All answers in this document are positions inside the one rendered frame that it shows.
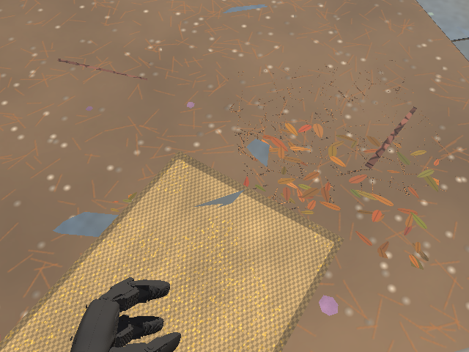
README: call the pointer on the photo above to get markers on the robot left hand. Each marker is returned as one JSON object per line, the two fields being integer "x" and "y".
{"x": 102, "y": 329}

